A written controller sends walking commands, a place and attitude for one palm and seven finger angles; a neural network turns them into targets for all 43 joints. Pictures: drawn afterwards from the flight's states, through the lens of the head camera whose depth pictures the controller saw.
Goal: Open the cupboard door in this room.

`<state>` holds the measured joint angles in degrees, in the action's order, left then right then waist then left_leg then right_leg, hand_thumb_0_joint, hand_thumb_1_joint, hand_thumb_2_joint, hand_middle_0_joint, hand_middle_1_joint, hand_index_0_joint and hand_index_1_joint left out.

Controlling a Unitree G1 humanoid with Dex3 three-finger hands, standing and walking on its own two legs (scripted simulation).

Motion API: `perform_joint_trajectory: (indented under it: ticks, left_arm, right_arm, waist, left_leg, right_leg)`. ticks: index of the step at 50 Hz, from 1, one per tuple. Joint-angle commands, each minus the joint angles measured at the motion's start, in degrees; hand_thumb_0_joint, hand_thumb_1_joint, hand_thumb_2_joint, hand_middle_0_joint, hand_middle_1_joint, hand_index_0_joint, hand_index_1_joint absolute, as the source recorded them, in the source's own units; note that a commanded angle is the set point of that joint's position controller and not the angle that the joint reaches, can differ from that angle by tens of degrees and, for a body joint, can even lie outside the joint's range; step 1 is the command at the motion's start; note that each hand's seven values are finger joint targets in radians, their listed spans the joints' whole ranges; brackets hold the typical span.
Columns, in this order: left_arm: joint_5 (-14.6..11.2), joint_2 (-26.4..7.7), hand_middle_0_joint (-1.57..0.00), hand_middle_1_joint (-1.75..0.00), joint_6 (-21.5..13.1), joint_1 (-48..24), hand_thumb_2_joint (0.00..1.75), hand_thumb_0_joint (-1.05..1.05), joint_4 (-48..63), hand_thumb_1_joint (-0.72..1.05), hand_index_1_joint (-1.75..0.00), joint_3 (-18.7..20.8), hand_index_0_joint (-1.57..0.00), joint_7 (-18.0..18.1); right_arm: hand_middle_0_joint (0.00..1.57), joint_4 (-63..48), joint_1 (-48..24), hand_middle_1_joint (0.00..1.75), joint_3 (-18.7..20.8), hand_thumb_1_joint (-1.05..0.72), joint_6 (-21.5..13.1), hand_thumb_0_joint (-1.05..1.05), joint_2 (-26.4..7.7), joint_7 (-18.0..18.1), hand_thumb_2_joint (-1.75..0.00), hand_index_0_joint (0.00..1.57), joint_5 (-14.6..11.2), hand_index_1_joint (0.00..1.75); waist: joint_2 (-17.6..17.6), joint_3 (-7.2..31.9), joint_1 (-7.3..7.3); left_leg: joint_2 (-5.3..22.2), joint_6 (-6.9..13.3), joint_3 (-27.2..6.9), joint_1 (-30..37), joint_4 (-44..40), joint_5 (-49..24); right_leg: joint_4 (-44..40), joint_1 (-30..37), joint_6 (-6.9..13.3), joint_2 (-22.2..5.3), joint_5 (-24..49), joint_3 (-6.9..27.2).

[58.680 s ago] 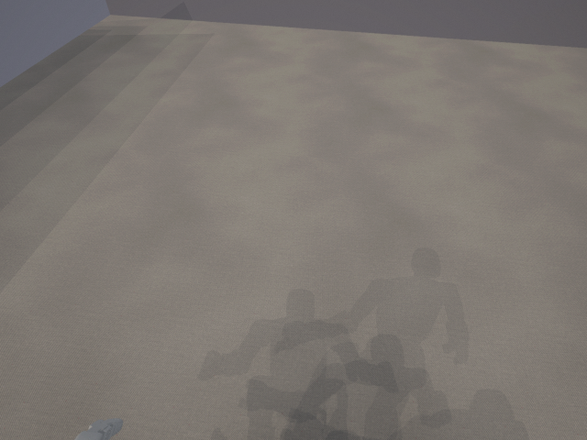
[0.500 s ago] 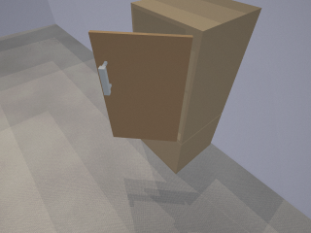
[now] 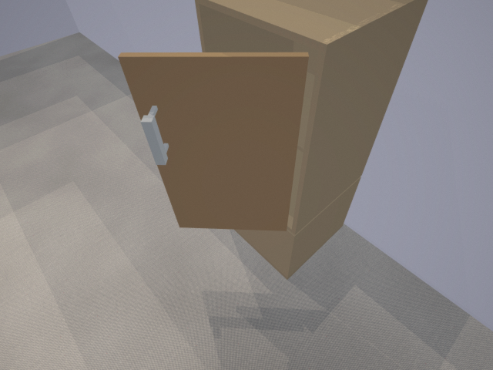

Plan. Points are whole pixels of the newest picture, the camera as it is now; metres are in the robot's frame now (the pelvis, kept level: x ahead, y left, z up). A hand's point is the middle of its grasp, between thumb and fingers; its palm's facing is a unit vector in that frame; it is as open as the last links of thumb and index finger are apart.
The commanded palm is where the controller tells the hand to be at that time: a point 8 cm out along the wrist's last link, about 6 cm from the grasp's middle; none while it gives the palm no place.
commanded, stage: come to a stop and stand still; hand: left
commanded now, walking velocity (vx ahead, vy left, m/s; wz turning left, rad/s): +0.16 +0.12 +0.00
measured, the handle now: (157, 135) +0.58 +0.24 +0.05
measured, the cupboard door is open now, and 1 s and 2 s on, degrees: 44 44 44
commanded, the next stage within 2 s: look again from close up in 1.00 s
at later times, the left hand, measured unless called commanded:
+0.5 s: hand out of the picture +0.09 +0.24 -0.18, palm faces +0.00 -0.97 -0.24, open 7.4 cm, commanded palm none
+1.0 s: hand out of the picture +0.06 +0.19 -0.17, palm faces +0.03 -0.98 -0.17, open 7.2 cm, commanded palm none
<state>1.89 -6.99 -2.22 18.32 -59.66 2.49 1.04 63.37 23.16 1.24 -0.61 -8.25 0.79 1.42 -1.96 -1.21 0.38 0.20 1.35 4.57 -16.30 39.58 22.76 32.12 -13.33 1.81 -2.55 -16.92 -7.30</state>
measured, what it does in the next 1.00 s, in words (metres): steps on the spot: left foot, then right foot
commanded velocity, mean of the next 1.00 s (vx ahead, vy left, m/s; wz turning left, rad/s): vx -0.06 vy -0.04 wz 0.00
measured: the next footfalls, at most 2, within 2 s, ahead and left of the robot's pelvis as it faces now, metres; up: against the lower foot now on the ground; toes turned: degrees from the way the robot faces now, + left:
left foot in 0.26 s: +0.18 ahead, +0.17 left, +0.00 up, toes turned +7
right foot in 0.60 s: +0.07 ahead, -0.09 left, +0.00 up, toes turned -3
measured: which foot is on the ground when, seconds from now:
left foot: up 0.00-0.24, down 0.26-0.60, up 0.62-0.86, down 0.88-1.00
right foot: down 0.00-0.28, up 0.30-0.58, down 0.60-1.00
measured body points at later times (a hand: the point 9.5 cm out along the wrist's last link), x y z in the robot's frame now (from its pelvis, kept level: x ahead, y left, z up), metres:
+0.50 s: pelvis +0.06 +0.04 +0.00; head +0.12 +0.05 +0.44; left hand +0.09 +0.29 -0.16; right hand +0.15 -0.18 -0.15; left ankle +0.14 +0.17 -0.73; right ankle +0.01 -0.07 -0.68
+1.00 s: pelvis +0.02 +0.01 +0.01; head +0.04 +0.03 +0.46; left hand +0.06 +0.24 -0.16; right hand +0.02 -0.21 -0.14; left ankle +0.00 +0.12 -0.73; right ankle +0.03 -0.09 -0.73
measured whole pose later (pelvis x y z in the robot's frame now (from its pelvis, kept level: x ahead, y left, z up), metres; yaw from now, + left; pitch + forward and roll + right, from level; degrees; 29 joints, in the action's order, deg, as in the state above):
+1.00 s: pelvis +0.02 +0.01 +0.01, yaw -1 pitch +0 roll +0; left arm 1.0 -10.4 1.3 12.7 -60.0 1.9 1.7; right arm 63.6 15.9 0.9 0.7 -7.3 2.1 1.3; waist 2.6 -2.3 -0.4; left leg 0.9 0.8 3.4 -10.0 27.5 17.2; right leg 26.8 -13.1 1.3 -0.4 -13.2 -5.3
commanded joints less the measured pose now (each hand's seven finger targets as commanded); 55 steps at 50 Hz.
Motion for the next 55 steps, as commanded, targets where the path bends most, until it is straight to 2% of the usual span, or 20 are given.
perform_joint_trajectory:
  ticks: [1,6,10,12,14,18,22,28,29,30,31,32,33,36,40,42,45,47,54,55]
  left_arm:
    - [-0.42,-8.35,-0.20,-0.30,-0.94,9.47,0.90,0.00,-0.44,0.90,-0.30,2.00,-0.20,1.05]
    - [0.22,-7.33,-0.20,-0.30,-1.04,5.13,0.90,0.00,0.63,0.90,-0.30,1.21,-0.20,0.98]
    - [-0.17,-8.01,-0.20,-0.30,0.84,4.37,0.90,0.00,0.50,0.90,-0.30,1.06,-0.20,1.42]
    - [-0.47,-6.89,-0.20,-0.30,1.46,6.35,0.90,0.00,1.05,0.90,-0.30,0.49,-0.20,1.66]
    - [-1.01,-4.84,-0.20,-0.30,2.33,9.54,0.90,0.00,1.29,0.90,-0.30,0.17,-0.20,2.15]
    - [-0.55,-5.41,-0.20,-0.30,3.97,5.44,0.90,0.00,2.07,0.90,-0.30,0.81,-0.20,1.86]
    - [-0.53,-5.85,-0.20,-0.30,4.60,3.12,0.90,0.00,4.66,0.90,-0.30,1.54,-0.20,0.55]
    - [-0.13,-5.81,-0.20,-0.30,4.70,8.57,0.90,0.00,4.69,0.90,-0.30,2.15,-0.20,-0.05]
    - [0.52,-8.40,-0.20,-0.30,4.52,9.47,0.90,0.00,4.81,0.90,-0.30,2.56,-0.20,0.15]
    - [1.30,-13.59,-0.20,-0.30,4.00,4.81,0.90,0.00,6.73,0.90,-0.30,2.82,-0.20,0.40]
    - [0.59,-14.16,-0.20,-0.30,4.02,-0.85,0.90,0.00,8.74,0.90,-0.30,2.24,-0.20,0.75]
    - [0.84,-14.56,-0.20,-0.30,4.18,-5.43,0.90,0.00,10.44,0.90,-0.30,2.21,-0.20,0.80]
    - [0.71,-13.54,-0.20,-0.30,3.78,-7.59,0.90,0.00,10.85,0.90,-0.30,2.54,-0.20,0.90]
    - [0.24,-10.66,-0.20,-0.30,2.78,-7.92,0.90,0.00,9.78,0.90,-0.30,1.32,-0.20,0.91]
    - [-0.01,-11.60,-0.20,-0.30,2.37,-0.96,0.90,0.00,6.72,0.90,-0.30,1.37,-0.20,1.00]
    - [-0.84,-11.07,-0.20,-0.30,2.29,-1.41,0.90,0.00,5.35,0.90,-0.30,1.03,-0.20,0.97]
    - [-1.49,-6.51,-0.20,-0.30,2.23,0.01,0.90,0.00,3.64,0.90,-0.30,-0.04,-0.20,0.62]
    - [-1.13,-6.72,-0.20,-0.30,2.38,-2.15,0.90,0.00,1.79,0.90,-0.30,-0.20,-0.20,0.67]
    - [-1.13,-6.29,-0.20,-0.30,2.27,-0.84,0.90,0.00,-2.22,0.90,-0.30,-0.95,-0.20,0.40]
    - [-0.88,-8.09,-0.20,-0.30,1.19,3.91,0.90,0.00,-3.68,0.90,-0.30,-1.91,-0.20,3.15]
  right_arm:
    - [0.20,-4.84,-4.31,0.30,1.84,-0.90,-0.42,0.00,-3.90,-0.50,-0.90,0.20,0.16,0.30]
    - [0.20,-5.54,-5.01,0.30,1.31,-0.90,0.21,0.00,-1.41,-1.37,-0.90,0.20,-0.46,0.30]
    - [0.20,-4.99,-4.64,0.30,0.72,-0.90,-0.34,0.00,-1.60,-0.30,-0.90,0.20,-0.68,0.30]
    - [0.20,-4.69,-0.95,0.30,2.03,-0.90,-1.07,0.00,-7.04,0.32,-0.90,0.20,-0.49,0.30]
    - [0.20,-4.86,0.79,0.30,3.31,-0.90,-0.58,0.00,-11.95,1.04,-0.90,0.20,-0.69,0.30]
    - [0.20,-6.79,-7.97,0.30,3.20,-0.90,0.48,0.00,-10.71,2.44,-0.90,0.20,-0.09,0.30]
    - [0.20,-8.23,-10.64,0.30,4.50,-0.90,0.84,0.00,-12.45,2.78,-0.90,0.20,0.07,0.30]
    - [0.20,-10.20,-16.65,0.30,4.82,-0.90,2.00,0.00,-11.56,1.47,-0.90,0.20,0.17,0.30]
    - [0.20,-10.52,-16.02,0.30,4.68,-0.90,2.63,0.00,-8.84,1.10,-0.90,0.20,-0.24,0.30]
    - [0.20,-11.32,-14.55,0.30,3.75,-0.90,3.36,0.00,-3.78,0.60,-0.90,0.20,-0.49,0.30]
    - [0.20,-12.14,-16.50,0.30,3.81,-0.90,3.99,0.00,-5.08,0.34,-0.90,0.20,-0.40,0.30]
    - [0.20,-11.72,-14.92,0.30,4.01,-0.90,4.37,0.00,-4.87,-0.15,-0.90,0.20,-0.24,0.30]
    - [0.20,-10.66,-14.52,0.30,3.88,-0.90,4.58,0.00,-4.88,-0.05,-0.90,0.20,0.02,0.30]
    - [0.20,-8.01,-9.63,0.30,3.50,-0.90,3.32,0.00,-5.49,-0.11,-0.90,0.20,-0.07,0.30]
    - [0.20,-7.54,-10.34,0.30,2.21,-0.90,2.03,0.00,-3.37,0.44,-0.90,0.20,-0.59,0.30]
    - [0.20,-5.50,-6.67,0.30,1.50,-0.90,1.34,0.00,-2.93,0.80,-0.90,0.20,-0.76,0.30]
    - [0.20,-4.21,-8.39,0.30,1.24,-0.90,-0.05,0.00,-7.24,1.40,-0.90,0.20,-0.11,0.30]
    - [0.20,-2.96,-9.04,0.30,0.72,-0.90,-0.28,0.00,-5.80,1.62,-0.90,0.20,-0.29,0.30]
    - [0.20,-0.92,-6.01,0.30,0.32,-0.90,0.11,0.00,-4.73,1.61,-0.90,0.20,-0.54,0.30]
    - [0.20,-4.62,-10.31,0.30,0.19,-0.90,-0.95,0.00,-7.69,0.91,-0.90,0.20,-1.37,0.30]
  waist:
    - [9.52,-7.88,-2.69]
    - [10.40,-7.92,-0.11]
    - [12.60,-2.20,-0.11]
    - [1.63,3.28,0.75]
    - [-10.16,7.96,1.25]
    - [-11.55,2.34,0.56]
    - [-6.76,8.56,0.54]
    - [-5.28,6.44,-3.54]
    - [4.50,3.70,-3.99]
    - [22.32,-0.84,-2.61]
    - [19.71,-2.23,-2.69]
    - [14.36,-3.13,-0.39]
    - [16.75,-4.59,0.19]
    - [12.11,-3.20,1.68]
    - [8.68,2.32,-1.63]
    - [6.93,4.00,-0.30]
    - [-5.09,4.62,-2.72]
    - [-8.30,2.44,-2.04]
    - [0.09,-2.44,-1.28]
    - [-3.40,-4.36,-2.72]
  left_leg:
    - [4.41,-0.68,-3.64,-21.94,18.16,-0.13]
    - [4.60,-2.37,-0.22,-12.30,5.87,-6.67]
    - [1.13,-2.92,2.84,1.54,-10.47,-18.58]
    - [7.74,-1.10,-2.03,14.40,-12.00,-45.65]
    - [20.19,7.08,-11.02,16.49,-15.01,-66.88]
    - [21.26,10.14,-10.67,7.43,-16.28,-57.84]
    - [21.34,9.83,-10.11,11.23,-15.36,-49.62]
    - [15.63,4.01,-6.44,-6.89,-15.36,-11.75]
    - [9.57,0.85,-2.80,-12.27,-8.37,-0.25]
    - [1.13,-3.11,1.56,-16.74,6.02,6.91]
    - [1.96,-2.08,-4.06,-10.73,14.99,7.41]
    - [1.46,-1.72,-5.46,-8.75,19.94,4.86]
    - [1.39,-1.25,-6.19,-11.00,22.92,1.98]
    - [2.05,-2.01,-4.48,-10.36,20.71,-1.33]
    - [1.66,-2.61,-1.66,-5.51,-0.39,2.52]
    - [1.78,-2.43,-2.08,2.99,-15.11,-7.30]
    - [11.49,1.79,-10.85,6.11,-18.21,-27.08]
    - [9.58,1.50,-9.66,3.45,-19.86,-27.14]
    - [7.37,0.24,-7.76,2.14,-23.64,-10.20]
    - [6.63,-1.27,-3.80,1.47,-12.74,-15.97]
  right_leg:
    - [-21.60,8.07,9.20,-20.65,1.92,22.99]
    - [-17.64,2.65,5.62,-13.96,23.92,6.45]
    - [-6.79,2.82,1.73,-8.33,31.14,2.33]
    - [1.89,-2.39,-1.54,-5.08,19.17,1.42]
    - [13.84,-3.32,-3.22,-0.38,-15.16,2.40]
    - [26.82,-9.25,-2.84,-1.01,-17.40,8.29]
    - [24.67,-11.17,-3.16,0.00,-13.25,8.28]
    - [0.70,6.15,-2.11,0.36,0.71,3.37]
    - [-7.95,6.79,-1.00,-3.10,1.47,7.92]
    - [-19.10,-1.57,3.18,-14.72,-7.84,24.70]
    - [-22.65,-13.10,6.86,-18.49,-12.88,25.65]
    - [-22.77,-17.88,7.20,-16.57,-17.44,21.19]
    - [-21.97,-17.31,5.41,-13.15,-14.71,20.65]
    - [-15.73,-8.84,5.64,-10.19,3.26,12.66]
    - [-9.96,4.50,8.11,-11.56,20.95,14.35]
    - [-7.18,4.31,5.50,-9.89,20.33,13.30]
    - [-7.12,2.91,-0.85,-3.03,10.91,8.10]
    - [-6.98,5.81,-1.34,-3.08,12.09,6.67]
    - [-12.36,5.33,-1.11,-3.67,9.19,8.10]
    - [-9.27,1.75,-0.50,-6.31,21.84,9.64]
